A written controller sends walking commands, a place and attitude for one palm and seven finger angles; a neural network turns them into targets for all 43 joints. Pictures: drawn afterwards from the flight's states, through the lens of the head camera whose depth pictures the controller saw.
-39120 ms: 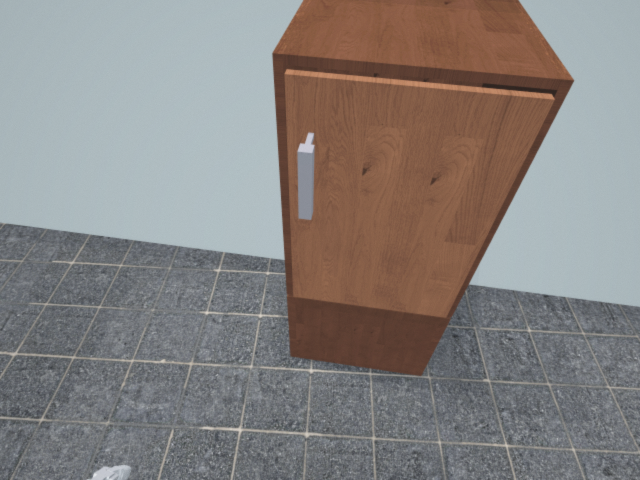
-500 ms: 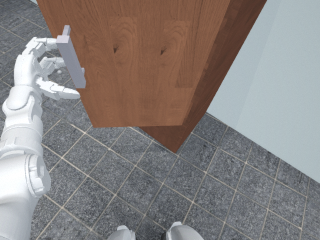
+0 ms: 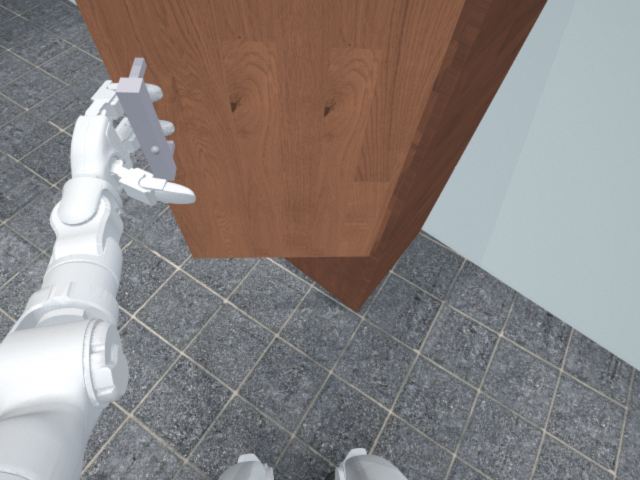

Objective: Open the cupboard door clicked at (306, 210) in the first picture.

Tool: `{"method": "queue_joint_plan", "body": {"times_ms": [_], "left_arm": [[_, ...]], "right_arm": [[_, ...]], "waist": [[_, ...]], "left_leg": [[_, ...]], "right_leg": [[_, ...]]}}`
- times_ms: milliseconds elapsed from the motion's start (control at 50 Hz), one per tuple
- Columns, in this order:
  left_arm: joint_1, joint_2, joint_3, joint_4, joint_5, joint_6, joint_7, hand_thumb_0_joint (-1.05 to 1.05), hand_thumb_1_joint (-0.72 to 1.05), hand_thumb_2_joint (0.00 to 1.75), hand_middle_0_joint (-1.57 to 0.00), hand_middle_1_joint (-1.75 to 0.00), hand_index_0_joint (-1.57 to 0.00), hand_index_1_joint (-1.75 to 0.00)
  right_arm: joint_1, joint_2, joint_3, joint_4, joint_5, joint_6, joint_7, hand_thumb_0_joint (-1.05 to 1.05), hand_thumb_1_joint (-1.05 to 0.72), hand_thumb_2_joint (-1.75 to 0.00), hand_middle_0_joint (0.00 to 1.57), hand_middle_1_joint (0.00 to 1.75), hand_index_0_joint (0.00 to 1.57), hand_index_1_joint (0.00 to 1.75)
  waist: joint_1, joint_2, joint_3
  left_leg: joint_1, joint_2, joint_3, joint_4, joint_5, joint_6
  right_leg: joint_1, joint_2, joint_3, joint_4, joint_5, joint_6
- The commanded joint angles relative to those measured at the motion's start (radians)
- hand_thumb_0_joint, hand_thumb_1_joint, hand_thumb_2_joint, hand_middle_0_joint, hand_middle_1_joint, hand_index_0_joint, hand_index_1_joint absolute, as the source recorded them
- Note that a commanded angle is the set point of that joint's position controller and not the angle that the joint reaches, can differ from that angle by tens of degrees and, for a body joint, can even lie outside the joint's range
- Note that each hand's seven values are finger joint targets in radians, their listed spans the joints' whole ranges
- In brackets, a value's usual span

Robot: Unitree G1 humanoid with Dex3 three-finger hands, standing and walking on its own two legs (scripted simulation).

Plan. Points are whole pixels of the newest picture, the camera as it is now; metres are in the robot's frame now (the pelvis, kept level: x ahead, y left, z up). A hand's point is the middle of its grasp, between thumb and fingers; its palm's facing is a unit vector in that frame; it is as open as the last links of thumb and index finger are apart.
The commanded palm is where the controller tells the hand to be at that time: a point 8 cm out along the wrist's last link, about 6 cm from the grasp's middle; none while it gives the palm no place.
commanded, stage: slide the fingers in behind the handle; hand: left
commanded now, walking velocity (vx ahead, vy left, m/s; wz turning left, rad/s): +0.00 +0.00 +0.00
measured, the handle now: (153, 123) +0.55 +0.18 +0.09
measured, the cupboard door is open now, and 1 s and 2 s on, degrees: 41 41 64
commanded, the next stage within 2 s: close the thumb around the handle in 0.52 s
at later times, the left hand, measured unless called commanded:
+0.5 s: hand (163, 152) +0.49 +0.16 +0.10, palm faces +0.00 -1.00 +0.00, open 14.0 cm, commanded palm +0.46 +0.21 +0.09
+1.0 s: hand (160, 154) +0.49 +0.17 +0.10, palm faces +0.00 -1.00 -0.01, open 9.9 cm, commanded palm +0.46 +0.21 +0.09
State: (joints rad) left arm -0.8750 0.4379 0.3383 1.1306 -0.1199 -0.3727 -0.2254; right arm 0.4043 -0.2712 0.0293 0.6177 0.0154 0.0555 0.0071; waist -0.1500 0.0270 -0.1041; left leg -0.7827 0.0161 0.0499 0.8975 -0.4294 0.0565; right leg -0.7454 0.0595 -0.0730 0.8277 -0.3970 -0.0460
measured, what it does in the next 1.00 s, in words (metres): stands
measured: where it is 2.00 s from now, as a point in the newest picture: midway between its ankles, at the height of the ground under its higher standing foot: outside the picture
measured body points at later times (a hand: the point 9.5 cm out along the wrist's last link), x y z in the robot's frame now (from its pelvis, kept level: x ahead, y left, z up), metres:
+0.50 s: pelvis -0.01 -0.01 +0.00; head +0.09 +0.00 +0.44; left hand +0.48 +0.22 +0.10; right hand -0.01 -0.27 -0.11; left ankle +0.00 +0.08 -0.69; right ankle -0.01 -0.09 -0.69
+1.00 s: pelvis -0.01 +0.00 +0.00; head +0.09 +0.01 +0.44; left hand +0.48 +0.22 +0.10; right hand +0.00 -0.26 -0.11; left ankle +0.00 +0.08 -0.69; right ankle -0.01 -0.09 -0.69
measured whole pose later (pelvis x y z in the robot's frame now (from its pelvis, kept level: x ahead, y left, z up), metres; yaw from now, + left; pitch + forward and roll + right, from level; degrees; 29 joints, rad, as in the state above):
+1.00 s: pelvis -0.01 +0.00 +0.00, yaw +0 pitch +17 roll -2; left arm -0.90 0.44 0.34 1.19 -0.10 -0.39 -0.19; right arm 0.41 -0.27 0.03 0.63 0.02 0.04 0.01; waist -0.16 0.03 -0.10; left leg -0.78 0.01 0.06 0.90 -0.42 0.06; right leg -0.75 0.06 -0.07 0.84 -0.39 -0.04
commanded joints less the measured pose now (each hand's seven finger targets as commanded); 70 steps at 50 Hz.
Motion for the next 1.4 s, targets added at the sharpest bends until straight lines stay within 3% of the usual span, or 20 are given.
{"method": "queue_joint_plan", "body": {"times_ms": [0,40,160,180,200,220,280,320,340,440,500,600,640,680,720,800,900,1000,1100,1380], "left_arm": [[-0.421,0.217,0.016,-0.166,-0.006,-0.047,0.014,0.00,-0.50,0.30,-0.30,-1.20,-0.30,-1.20],[-0.419,0.244,0.030,-0.153,0.000,-0.035,0.020,0.00,-0.50,0.30,-0.30,-1.20,-0.30,-1.20],[-0.477,0.230,0.027,-0.221,-0.005,-0.081,0.034,0.00,-0.50,0.30,-0.30,-1.20,-0.30,-1.20],[-0.479,0.260,0.044,-0.213,0.001,-0.087,0.033,0.00,-0.50,0.30,-0.30,-1.20,-0.30,-1.20],[-0.471,0.219,0.011,-0.189,0.003,-0.085,0.030,0.00,-0.50,0.30,-0.30,-1.20,-0.30,-1.20],[-0.464,0.247,0.040,-0.173,-0.001,-0.082,0.031,0.00,-0.50,0.30,-0.30,-1.20,-0.30,-1.20],[-0.488,0.215,-0.001,-0.165,0.004,-0.073,0.018,0.00,-0.50,0.30,-0.30,-1.20,-0.30,-1.20],[-0.469,0.262,0.038,-0.153,0.001,-0.065,0.017,0.00,-0.50,0.30,-0.30,-1.20,-0.30,-1.20],[-0.484,0.228,0.008,-0.156,-0.003,-0.062,0.013,0.00,-0.50,0.30,-0.30,-1.20,-0.30,-1.20],[-0.477,0.234,0.019,-0.168,-0.008,-0.073,0.017,0.00,-0.50,0.30,-0.30,-1.20,-0.30,-1.20],[-0.448,0.273,0.053,-0.174,-0.003,-0.081,0.021,0.00,-0.50,0.30,-0.30,-1.20,-0.30,-1.20],[-0.457,0.205,-0.008,-0.169,-0.002,-0.074,0.016,0.00,-0.50,0.30,-0.30,-1.20,-0.30,-1.20],[-0.473,0.167,-0.034,-0.177,-0.006,-0.072,0.016,0.00,-0.39,0.35,-0.31,-1.21,-0.31,-1.21],[-0.479,0.228,0.020,-0.183,-0.010,-0.081,0.024,0.00,-0.28,0.40,-0.32,-1.22,-0.32,-1.22],[-0.507,0.193,-0.010,-0.165,-0.011,-0.078,0.029,0.00,-0.16,0.44,-0.32,-1.24,-0.32,-1.24],[-0.508,0.208,-0.003,-0.166,0.004,-0.090,0.040,0.00,0.06,0.54,-0.34,-1.26,-0.34,-1.26],[-0.478,0.239,0.026,-0.133,0.004,-0.080,0.040,0.00,0.34,0.66,-0.36,-1.29,-0.36,-1.29],[-0.493,0.210,0.004,-0.192,0.000,-0.094,0.030,0.00,0.62,0.78,-0.38,-1.32,-0.38,-1.32],[-0.463,0.196,0.006,-0.173,-0.009,-0.090,0.032,0.00,0.90,0.90,-0.40,-1.35,-0.40,-1.35],[-0.482,0.179,-0.009,-0.153,0.012,-0.077,0.061,0.00,0.90,0.90,-0.40,-1.35,-0.40,-1.35]], "right_arm": [[0.157,-0.171,-0.059,-0.047,-0.004,-0.008,-0.008,0.00,-0.90,-0.90,0.20,0.30,0.20,0.30],[0.153,-0.173,-0.057,-0.056,-0.001,-0.006,-0.012,0.00,-0.90,-0.90,0.20,0.30,0.20,0.30],[0.152,-0.165,-0.057,-0.058,-0.005,-0.019,-0.012,0.00,-0.90,-0.90,0.20,0.30,0.20,0.30],[0.155,-0.169,-0.058,-0.048,-0.005,-0.019,-0.013,0.00,-0.90,-0.90,0.20,0.30,0.20,0.30],[0.152,-0.165,-0.057,-0.047,-0.003,-0.020,-0.012,0.00,-0.90,-0.90,0.20,0.30,0.20,0.30],[0.156,-0.169,-0.057,-0.044,-0.004,-0.021,-0.013,0.00,-0.90,-0.90,0.20,0.30,0.20,0.30],[0.156,-0.170,-0.057,-0.042,-0.002,-0.024,-0.015,0.00,-0.90,-0.90,0.20,0.30,0.20,0.30],[0.160,-0.176,-0.057,-0.040,0.000,-0.023,-0.019,0.00,-0.90,-0.90,0.20,0.30,0.20,0.30],[0.156,-0.171,-0.054,-0.043,0.000,-0.025,-0.018,0.00,-0.90,-0.90,0.20,0.30,0.20,0.30],[0.156,-0.171,-0.054,-0.044,-0.002,-0.028,-0.016,0.00,-0.90,-0.90,0.20,0.30,0.20,0.30],[0.160,-0.175,-0.058,-0.046,-0.001,-0.027,-0.017,0.00,-0.90,-0.90,0.20,0.30,0.20,0.30],[0.154,-0.170,-0.057,-0.048,0.001,-0.023,-0.014,0.00,-0.90,-0.90,0.20,0.30,0.20,0.30],[0.150,-0.171,-0.061,-0.046,0.001,-0.026,-0.012,0.00,-0.90,-0.90,0.20,0.30,0.20,0.30],[0.157,-0.180,-0.064,-0.040,-0.001,-0.027,-0.017,0.00,-0.90,-0.90,0.20,0.30,0.20,0.30],[0.156,-0.176,-0.059,-0.034,-0.001,-0.030,-0.017,0.00,-0.90,-0.90,0.20,0.30,0.20,0.30],[0.154,-0.174,-0.059,-0.030,-0.005,-0.036,-0.014,0.00,-0.90,-0.90,0.20,0.30,0.20,0.30],[0.154,-0.180,-0.056,-0.036,-0.005,-0.033,-0.015,0.00,-0.90,-0.90,0.20,0.30,0.20,0.30],[0.151,-0.174,-0.058,-0.042,-0.005,-0.035,-0.015,0.00,-0.90,-0.90,0.20,0.30,0.20,0.30],[0.156,-0.177,-0.062,-0.036,-0.005,-0.031,-0.013,0.00,-0.90,-0.90,0.20,0.30,0.20,0.30],[0.161,-0.177,-0.064,-0.037,-0.010,-0.027,-0.009,0.00,-0.90,-0.90,0.20,0.30,0.20,0.30]], "waist": [[-0.009,0.058,-0.411],[-0.009,0.021,-0.393],[-0.012,0.072,-0.432],[-0.007,0.067,-0.438],[-0.019,0.061,-0.417],[-0.010,0.045,-0.405],[-0.027,0.064,-0.414],[-0.013,0.055,-0.419],[-0.021,0.065,-0.407],[-0.014,0.063,-0.416],[0.001,0.054,-0.436],[-0.019,0.060,-0.386],[-0.027,0.074,-0.381],[-0.015,0.064,-0.417],[-0.030,0.052,-0.380],[-0.023,0.094,-0.408],[-0.018,0.039,-0.404],[-0.012,0.101,-0.443],[-0.011,0.070,-0.433],[-0.019,0.059,-0.402]], "left_leg": [[0.334,-0.002,-0.094,-0.070,0.453,-0.017],[0.277,-0.007,-0.084,-0.081,0.396,-0.011],[0.317,-0.010,-0.084,-0.073,0.413,-0.011],[0.313,-0.007,-0.088,-0.074,0.407,-0.015],[0.310,-0.007,-0.086,-0.077,0.394,-0.014],[0.287,-0.008,-0.084,-0.080,0.372,-0.013],[0.298,-0.009,-0.085,-0.078,0.364,-0.011],[0.275,-0.010,-0.083,-0.081,0.352,-0.010],[0.278,-0.012,-0.083,-0.086,0.344,-0.011],[0.280,-0.011,-0.082,-0.085,0.347,-0.011],[0.280,-0.011,-0.083,-0.084,0.368,-0.011],[0.291,-0.008,-0.087,-0.092,0.352,-0.012],[0.312,-0.007,-0.090,-0.092,0.333,-0.013],[0.322,-0.007,-0.095,-0.088,0.353,-0.015],[0.314,-0.004,-0.103,-0.095,0.338,-0.017],[0.335,-0.005,-0.104,-0.085,0.352,-0.020],[0.291,-0.007,-0.098,-0.082,0.348,-0.016],[0.357,-0.003,-0.103,-0.078,0.409,-0.024],[0.362,0.001,-0.110,-0.081,0.425,-0.026],[0.349,0.000,-0.115,-0.080,0.393,-0.026]], "right_leg": [[0.148,0.001,0.061,-0.071,0.408,0.025],[0.188,-0.003,0.071,-0.079,0.399,0.028],[0.185,-0.002,0.078,-0.072,0.411,0.023],[0.185,-0.003,0.078,-0.071,0.401,0.024],[0.172,-0.003,0.076,-0.075,0.391,0.025],[0.185,-0.003,0.079,-0.080,0.381,0.026],[0.167,-0.006,0.081,-0.082,0.373,0.027],[0.190,-0.007,0.086,-0.083,0.368,0.026],[0.185,-0.007,0.084,-0.087,0.362,0.025],[0.189,-0.006,0.082,-0.085,0.362,0.026],[0.210,-0.005,0.083,-0.078,0.382,0.024],[0.163,-0.004,0.075,-0.087,0.352,0.025],[0.132,-0.003,0.072,-0.094,0.324,0.024],[0.149,-0.004,0.073,-0.087,0.334,0.022],[0.124,-0.003,0.065,-0.086,0.313,0.023],[0.111,-0.004,0.067,-0.078,0.312,0.021],[0.143,-0.004,0.071,-0.076,0.330,0.024],[0.127,-0.003,0.063,-0.067,0.357,0.018],[0.121,0.001,0.056,-0.069,0.354,0.019],[0.082,-0.001,0.054,-0.067,0.315,0.020]]}}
